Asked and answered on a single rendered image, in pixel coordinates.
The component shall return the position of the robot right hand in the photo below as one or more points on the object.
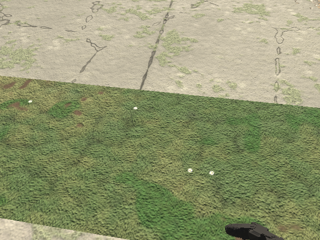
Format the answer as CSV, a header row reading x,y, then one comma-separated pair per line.
x,y
251,231

